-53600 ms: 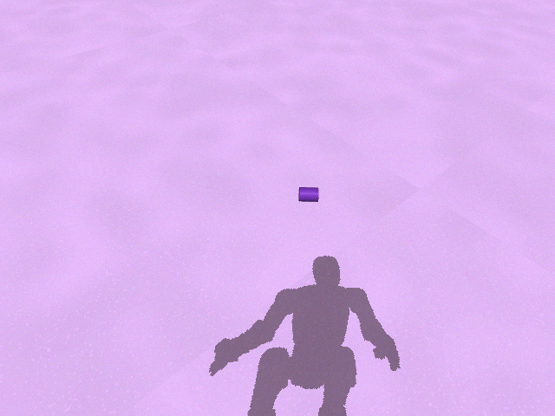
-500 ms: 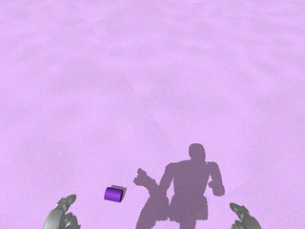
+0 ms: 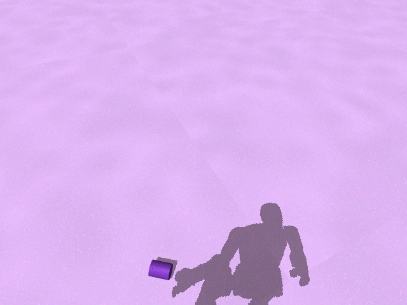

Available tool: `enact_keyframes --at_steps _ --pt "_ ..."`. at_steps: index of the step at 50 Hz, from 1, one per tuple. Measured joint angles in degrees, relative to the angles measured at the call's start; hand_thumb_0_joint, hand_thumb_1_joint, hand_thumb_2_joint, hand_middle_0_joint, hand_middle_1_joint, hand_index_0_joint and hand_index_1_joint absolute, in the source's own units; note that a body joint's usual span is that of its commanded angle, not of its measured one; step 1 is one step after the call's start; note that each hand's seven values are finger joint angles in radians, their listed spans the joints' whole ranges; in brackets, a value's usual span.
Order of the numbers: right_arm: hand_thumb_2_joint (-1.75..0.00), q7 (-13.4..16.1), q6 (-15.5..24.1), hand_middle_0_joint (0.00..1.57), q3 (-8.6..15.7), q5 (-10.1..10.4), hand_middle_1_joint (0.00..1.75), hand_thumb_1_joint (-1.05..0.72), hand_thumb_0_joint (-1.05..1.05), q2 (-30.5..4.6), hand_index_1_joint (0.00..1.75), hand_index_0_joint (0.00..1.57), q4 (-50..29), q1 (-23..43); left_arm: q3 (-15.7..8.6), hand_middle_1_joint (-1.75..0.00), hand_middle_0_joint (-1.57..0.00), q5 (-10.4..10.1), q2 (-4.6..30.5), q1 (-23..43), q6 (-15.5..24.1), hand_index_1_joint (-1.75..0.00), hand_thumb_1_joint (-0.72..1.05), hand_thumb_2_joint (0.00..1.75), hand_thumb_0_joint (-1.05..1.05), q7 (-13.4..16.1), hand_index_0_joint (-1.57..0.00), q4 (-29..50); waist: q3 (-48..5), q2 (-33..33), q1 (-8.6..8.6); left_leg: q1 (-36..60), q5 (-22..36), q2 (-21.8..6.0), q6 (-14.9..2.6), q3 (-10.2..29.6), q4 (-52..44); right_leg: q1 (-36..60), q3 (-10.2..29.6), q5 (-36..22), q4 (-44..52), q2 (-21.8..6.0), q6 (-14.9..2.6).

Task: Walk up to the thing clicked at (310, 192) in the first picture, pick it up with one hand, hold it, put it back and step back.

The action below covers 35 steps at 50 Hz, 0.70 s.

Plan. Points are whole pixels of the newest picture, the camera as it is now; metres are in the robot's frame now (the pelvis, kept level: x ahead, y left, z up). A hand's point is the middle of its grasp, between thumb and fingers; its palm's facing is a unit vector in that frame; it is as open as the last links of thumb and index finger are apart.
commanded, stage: stand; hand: left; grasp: from above
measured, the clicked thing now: (160, 269) +0.45 +0.20 -0.74
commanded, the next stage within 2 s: step back in 1.92 s
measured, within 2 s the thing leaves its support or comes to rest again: neither
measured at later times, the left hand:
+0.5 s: hand out of the picture +0.05 +0.23 -0.15, palm faces +0.03 -0.94 -0.34, open 7.4 cm
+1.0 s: hand out of the picture +0.08 +0.23 -0.15, palm faces +0.03 -0.94 -0.34, open 7.4 cm
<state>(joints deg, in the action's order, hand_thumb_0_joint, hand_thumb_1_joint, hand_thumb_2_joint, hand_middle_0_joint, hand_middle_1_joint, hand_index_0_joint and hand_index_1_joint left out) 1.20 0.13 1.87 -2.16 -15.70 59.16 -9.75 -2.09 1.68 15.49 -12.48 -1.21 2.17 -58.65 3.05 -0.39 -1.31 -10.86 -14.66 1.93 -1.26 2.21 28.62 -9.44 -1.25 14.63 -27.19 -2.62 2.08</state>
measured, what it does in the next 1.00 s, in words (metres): stands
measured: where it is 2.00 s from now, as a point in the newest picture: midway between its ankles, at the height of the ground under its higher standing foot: outside the picture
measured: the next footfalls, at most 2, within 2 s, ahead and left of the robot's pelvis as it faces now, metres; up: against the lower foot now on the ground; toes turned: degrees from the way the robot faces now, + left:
none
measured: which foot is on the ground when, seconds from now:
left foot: down 0.00-1.00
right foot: down 0.00-1.00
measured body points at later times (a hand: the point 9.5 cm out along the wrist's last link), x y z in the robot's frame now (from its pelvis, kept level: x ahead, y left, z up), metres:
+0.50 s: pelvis +0.00 -0.01 +0.01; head +0.01 -0.01 +0.46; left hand +0.05 +0.28 -0.13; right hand +0.07 -0.30 -0.13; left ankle +0.01 +0.11 -0.74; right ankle +0.00 -0.14 -0.74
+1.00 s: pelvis +0.01 -0.02 +0.01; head +0.02 -0.02 +0.46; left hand +0.08 +0.28 -0.13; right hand +0.09 -0.31 -0.13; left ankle +0.01 +0.11 -0.74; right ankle +0.00 -0.14 -0.74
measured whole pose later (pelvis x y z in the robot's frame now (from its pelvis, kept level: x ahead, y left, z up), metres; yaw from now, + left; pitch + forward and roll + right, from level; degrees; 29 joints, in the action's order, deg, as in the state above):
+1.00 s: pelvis +0.01 -0.02 +0.01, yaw +0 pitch -3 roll +0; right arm 1.0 0.6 0.4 -1.3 -18.5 65.1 -6.6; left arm -2.0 0.8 17.5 -5.7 -0.2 1.0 -66.5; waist 3.6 -0.8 -0.5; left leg -5.7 -10.7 0.6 0.1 2.7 18.9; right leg -4.7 -1.8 11.2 -18.4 -1.4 0.9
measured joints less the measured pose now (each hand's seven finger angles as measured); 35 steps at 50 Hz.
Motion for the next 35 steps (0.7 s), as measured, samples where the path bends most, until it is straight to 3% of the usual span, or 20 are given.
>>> enact_keyframes --at_steps 14,35 --pt "-0.9 -0.1 -0.2 0.2 0.0 0.5 0.3 -0.9 0.0 -1.1 0.3 0.2 4.0 1.1 0.1 -0.3 -0.2 -0.1 1.0 2.5 0.7 -0.3 0.9 0.9 0.0 -0.3 -0.2 -6.0 0.6 -0.3 0.21 3.6 3.5 -0.1 0.43 0.3 -6.3 3.3 -0.4 -3.0 5.5 0.1 -0.27" --pt "-0.9 -0.2 0.1 0.2 -1.0 0.8 0.3 -0.9 0.0 -2.2 0.3 0.2 5.9 2.1 0.3 -0.3 -0.2 -0.6 1.6 5.6 1.0 -0.3 0.9 0.9 0.0 -0.9 -0.2 -7.7 0.7 -0.4 0.71 4.6 4.1 -1.0 1.15 0.6 -8.8 4.3 -0.6 -3.6 8.0 0.9 -0.97"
